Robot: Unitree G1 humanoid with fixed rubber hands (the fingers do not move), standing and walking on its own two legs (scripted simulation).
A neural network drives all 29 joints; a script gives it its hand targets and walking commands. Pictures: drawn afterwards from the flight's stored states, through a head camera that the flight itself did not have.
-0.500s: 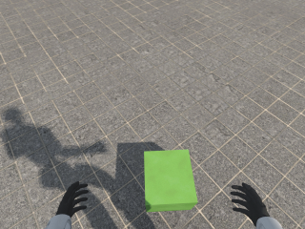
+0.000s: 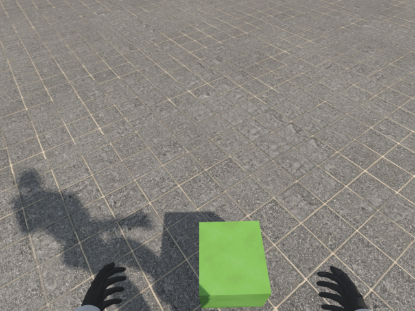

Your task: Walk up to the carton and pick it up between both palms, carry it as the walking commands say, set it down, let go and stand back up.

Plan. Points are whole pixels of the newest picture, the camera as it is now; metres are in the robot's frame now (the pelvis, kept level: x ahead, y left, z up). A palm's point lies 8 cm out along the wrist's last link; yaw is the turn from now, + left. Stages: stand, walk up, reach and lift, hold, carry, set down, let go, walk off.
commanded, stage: stand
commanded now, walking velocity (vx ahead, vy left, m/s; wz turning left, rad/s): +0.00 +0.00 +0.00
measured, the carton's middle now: (230, 263) +0.43 -0.08 -0.66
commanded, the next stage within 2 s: none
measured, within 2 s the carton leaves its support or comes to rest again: neither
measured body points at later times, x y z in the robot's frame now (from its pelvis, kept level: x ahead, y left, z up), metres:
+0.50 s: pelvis +0.02 +0.00 +0.00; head +0.01 +0.00 +0.45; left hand +0.17 +0.25 -0.10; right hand +0.15 -0.27 -0.09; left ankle -0.04 +0.08 -0.73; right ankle +0.01 -0.11 -0.73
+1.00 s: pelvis -0.01 -0.01 +0.00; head -0.04 -0.01 +0.45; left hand +0.13 +0.25 -0.10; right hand +0.10 -0.28 -0.10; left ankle -0.04 +0.08 -0.73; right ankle +0.01 -0.11 -0.73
